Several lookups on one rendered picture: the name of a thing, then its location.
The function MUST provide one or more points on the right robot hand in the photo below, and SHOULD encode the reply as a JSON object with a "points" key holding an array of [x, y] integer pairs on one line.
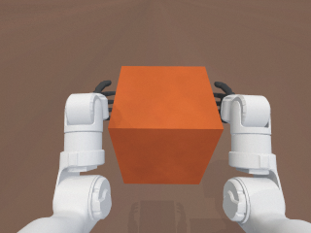
{"points": [[227, 90]]}

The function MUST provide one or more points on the left robot hand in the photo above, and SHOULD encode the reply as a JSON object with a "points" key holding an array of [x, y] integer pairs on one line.
{"points": [[99, 88]]}

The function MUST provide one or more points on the left robot forearm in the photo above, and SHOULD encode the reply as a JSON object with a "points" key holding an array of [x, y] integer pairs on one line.
{"points": [[83, 126]]}

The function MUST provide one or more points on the left robot upper arm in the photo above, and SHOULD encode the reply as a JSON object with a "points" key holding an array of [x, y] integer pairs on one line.
{"points": [[79, 202]]}

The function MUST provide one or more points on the right robot forearm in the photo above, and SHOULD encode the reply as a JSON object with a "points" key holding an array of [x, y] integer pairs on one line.
{"points": [[250, 128]]}

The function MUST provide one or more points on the right robot upper arm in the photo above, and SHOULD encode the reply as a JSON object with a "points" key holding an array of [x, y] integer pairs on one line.
{"points": [[258, 206]]}

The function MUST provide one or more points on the carton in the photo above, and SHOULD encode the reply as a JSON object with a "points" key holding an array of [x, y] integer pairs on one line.
{"points": [[164, 124]]}

